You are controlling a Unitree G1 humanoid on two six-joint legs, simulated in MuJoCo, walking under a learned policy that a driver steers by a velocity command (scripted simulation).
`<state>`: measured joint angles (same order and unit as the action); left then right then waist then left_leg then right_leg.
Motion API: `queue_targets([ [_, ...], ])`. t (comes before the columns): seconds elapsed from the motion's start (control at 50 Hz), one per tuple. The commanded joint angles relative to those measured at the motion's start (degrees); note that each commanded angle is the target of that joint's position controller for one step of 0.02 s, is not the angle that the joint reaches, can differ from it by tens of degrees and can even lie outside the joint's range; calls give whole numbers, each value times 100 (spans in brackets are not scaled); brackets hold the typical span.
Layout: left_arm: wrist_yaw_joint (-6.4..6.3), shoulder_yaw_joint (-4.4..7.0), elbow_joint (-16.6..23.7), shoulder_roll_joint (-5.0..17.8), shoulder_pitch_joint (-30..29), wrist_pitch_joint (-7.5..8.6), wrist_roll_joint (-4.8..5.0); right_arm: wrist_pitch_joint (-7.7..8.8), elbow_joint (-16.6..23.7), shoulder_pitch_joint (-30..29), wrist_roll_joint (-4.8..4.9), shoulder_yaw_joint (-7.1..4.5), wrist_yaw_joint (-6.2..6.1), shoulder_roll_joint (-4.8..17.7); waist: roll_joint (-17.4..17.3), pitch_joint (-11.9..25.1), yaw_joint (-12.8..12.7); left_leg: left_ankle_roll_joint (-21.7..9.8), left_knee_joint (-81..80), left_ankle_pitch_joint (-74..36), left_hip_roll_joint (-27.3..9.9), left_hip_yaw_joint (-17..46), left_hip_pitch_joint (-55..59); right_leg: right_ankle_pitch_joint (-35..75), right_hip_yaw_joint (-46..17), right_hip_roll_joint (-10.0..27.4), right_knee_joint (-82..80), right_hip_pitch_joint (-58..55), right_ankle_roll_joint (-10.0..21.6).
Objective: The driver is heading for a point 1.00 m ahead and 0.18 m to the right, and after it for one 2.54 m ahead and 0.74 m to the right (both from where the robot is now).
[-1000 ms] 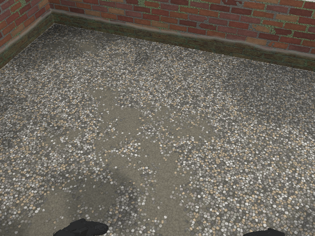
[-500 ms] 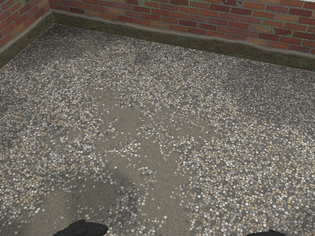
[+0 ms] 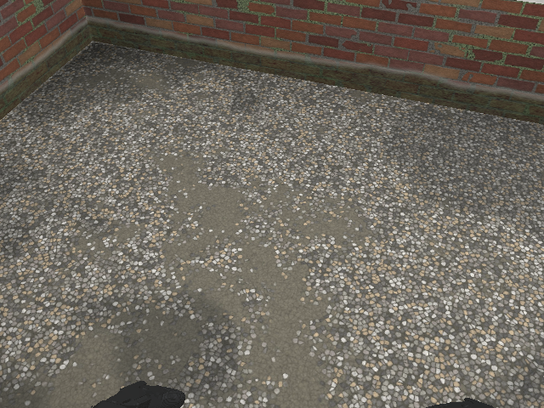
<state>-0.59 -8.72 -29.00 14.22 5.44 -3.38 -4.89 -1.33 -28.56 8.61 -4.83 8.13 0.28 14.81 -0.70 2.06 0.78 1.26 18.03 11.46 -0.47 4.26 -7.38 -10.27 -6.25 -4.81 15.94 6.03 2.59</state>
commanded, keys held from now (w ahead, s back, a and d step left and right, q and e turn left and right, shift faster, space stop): w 1.00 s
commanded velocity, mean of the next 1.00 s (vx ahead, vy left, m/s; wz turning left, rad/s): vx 0.50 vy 0.00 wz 0.00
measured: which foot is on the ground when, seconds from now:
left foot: down 0.00-1.00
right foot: down 0.00-1.00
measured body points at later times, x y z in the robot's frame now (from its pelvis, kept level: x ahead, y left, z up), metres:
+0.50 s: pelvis +0.00 +0.00 +0.00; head +0.00 +0.00 +0.45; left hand +0.22 +0.20 -0.06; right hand +0.20 -0.21 -0.06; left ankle -0.02 +0.14 -0.75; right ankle -0.02 -0.10 -0.75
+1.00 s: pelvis +0.00 +0.00 +0.00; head +0.00 +0.00 +0.45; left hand +0.22 +0.20 -0.06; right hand +0.20 -0.21 -0.06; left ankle -0.02 +0.14 -0.75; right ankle -0.02 -0.10 -0.75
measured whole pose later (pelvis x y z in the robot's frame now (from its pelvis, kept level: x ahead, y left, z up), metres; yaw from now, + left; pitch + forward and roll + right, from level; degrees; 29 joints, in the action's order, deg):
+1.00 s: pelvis +0.00 +0.00 +0.00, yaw +0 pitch +1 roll +0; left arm -0.7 -8.7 -29.2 14.2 5.5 -3.3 -4.9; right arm -1.3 -28.7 8.8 -4.8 8.1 0.2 14.8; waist -0.7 2.1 0.8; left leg 1.3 17.6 11.3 -0.3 4.7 -7.2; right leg -10.3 -7.2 -4.8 15.9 6.0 2.4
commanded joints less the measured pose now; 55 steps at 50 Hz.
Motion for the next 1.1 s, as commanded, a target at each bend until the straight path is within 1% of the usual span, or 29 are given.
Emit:
queue_targets([
  [0.02,-19,178,562,494,-575,109,-2,102,541,-436,5,-176,-19,501,39,421,9,-149,-165,-1026,-470,498,-144,1421,-769,778,-35,-376,134],
  [0.08,-21,180,553,496,-564,110,1,107,534,-430,4,-178,-20,500,28,442,6,-151,-168,-1059,-468,498,-137,1465,-773,778,-25,-407,138],
  [0.1,-3,183,593,541,-450,97,28,86,561,-394,35,-188,-15,569,80,448,-58,-129,-71,-1399,-476,492,-129,1923,-754,808,-24,-476,104],
  [0.12,0,184,578,548,-447,91,12,79,553,-359,31,-189,-21,560,102,506,-30,-117,-71,-1473,-472,483,-104,2084,-751,807,5,-539,108],
  [0.14,-19,177,542,492,-556,98,-18,99,527,-387,-13,-174,-26,481,31,542,35,-134,-168,-1123,-469,490,-87,1633,-772,777,7,-511,147],
  [0.2,-24,175,565,485,-579,101,-2,102,547,-450,-4,-171,-17,482,5,420,5,-146,-170,-998,-462,493,-141,1372,-779,775,-47,-378,127],
  [0.28,-23,179,555,495,-565,110,0,104,535,-423,4,-180,-21,504,34,429,8,-146,-172,-1049,-463,499,-132,1447,-782,771,-32,-389,133],
  [0.3,-4,181,593,538,-449,99,28,83,561,-384,34,-190,-17,573,80,444,-55,-125,-77,-1396,-472,493,-122,1909,-761,801,-29,-466,102],
  [0.32,-20,180,531,500,-549,106,-13,99,520,-380,-1,-181,-27,489,47,514,37,-138,-173,-1123,-463,495,-85,1594,-783,770,-5,-470,142],
  [0.34,-24,177,558,490,-563,105,-1,104,537,-421,-7,-176,-23,500,9,456,6,-140,-173,-1062,-464,496,-127,1490,-783,772,-21,-435,137],
  [0.36,-6,177,600,529,-455,92,24,84,570,-401,28,-186,-17,563,56,450,-57,-120,-82,-1387,-468,489,-126,1898,-763,802,-27,-481,101],
  [0.38,-22,176,538,491,-556,100,-16,98,528,-393,-7,-176,-25,478,28,514,34,-136,-175,-1095,-460,493,-85,1553,-787,771,-13,-466,138],
  [0.5,-26,179,552,495,-561,110,0,104,533,-416,5,-181,-22,504,36,427,8,-144,-178,-1052,-458,501,-128,1442,-792,765,-35,-388,129],
  [0.52,-7,181,591,538,-445,98,27,83,559,-377,35,-191,-19,575,82,440,-55,-122,-84,-1399,-467,496,-116,1902,-770,794,-32,-461,99],
  [0.54,-23,180,529,500,-546,106,-14,98,519,-374,-1,-182,-28,492,49,508,37,-135,-178,-1125,-457,496,-80,1590,-793,764,-9,-464,138],
  [0.56,-27,176,556,490,-559,105,-1,103,535,-413,-7,-177,-24,502,11,454,7,-137,-178,-1066,-459,497,-120,1488,-792,766,-23,-432,133],
  [0.58,-8,177,597,528,-452,92,24,84,567,-392,28,-188,-19,565,56,449,-56,-117,-89,-1393,-463,491,-118,1895,-771,795,-29,-479,99],
  [0.6,-24,176,535,491,-551,101,-16,98,525,-386,-7,-178,-27,480,28,513,34,-133,-180,-1100,-455,494,-78,1551,-796,764,-15,-464,134],
  [0.68,-28,177,552,494,-563,106,0,101,536,-420,3,-180,-22,500,30,406,8,-140,-181,-1029,-451,498,-130,1402,-799,758,-46,-368,122],
  [0.74,-29,179,546,497,-554,110,1,105,528,-407,5,-183,-24,507,34,431,7,-141,-184,-1066,-452,502,-119,1455,-802,759,-33,-394,127],
  [0.76,-10,181,587,539,-441,98,28,83,555,-369,36,-193,-20,576,81,441,-55,-120,-91,-1414,-462,498,-107,1911,-779,788,-31,-464,97],
  [0.78,-6,183,570,547,-434,93,13,77,546,-334,32,-195,-26,568,98,503,-28,-110,-90,-1493,-458,488,-78,2071,-776,786,-2,-530,102],
  [0.8,-26,177,533,495,-541,101,-16,97,521,-364,-13,-180,-32,489,31,538,36,-125,-182,-1138,-453,493,-64,1625,-801,758,0,-502,137],
  [0.88,-31,177,554,495,-566,104,0,100,539,-421,4,-179,-23,498,37,392,9,-137,-186,-1016,-447,500,-130,1373,-806,753,-53,-351,116],
  [1.0,-33,180,540,498,-547,110,2,107,523,-400,6,-185,-26,508,32,436,5,-139,-190,-1081,-446,505,-111,1469,-813,753,-30,-402,124],
  [1.02,-13,182,582,539,-436,98,28,85,551,-362,37,-195,-21,577,81,442,-56,-118,-99,-1428,-457,500,-97,1919,-789,781,-30,-466,95],
  [1.04,-8,183,566,547,-431,93,13,77,543,-327,33,-197,-27,570,99,500,-30,-108,-97,-1505,-452,491,-68,2076,-786,779,-3,-528,99],
  [1.06,-28,177,529,495,-537,100,-16,96,518,-358,-12,-182,-33,491,34,534,35,-123,-188,-1146,-446,495,-56,1630,-811,751,-1,-500,134],
  [1.1,-35,171,558,476,-564,100,-5,103,542,-424,-10,-176,-24,486,-9,444,5,-130,-193,-1031,-440,497,-111,1410,-815,755,-38,-405,115],
])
